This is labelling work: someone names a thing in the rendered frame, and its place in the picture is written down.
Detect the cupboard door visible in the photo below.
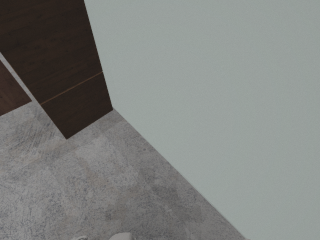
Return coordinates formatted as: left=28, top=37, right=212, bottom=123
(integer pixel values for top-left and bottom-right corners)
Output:
left=0, top=60, right=32, bottom=116

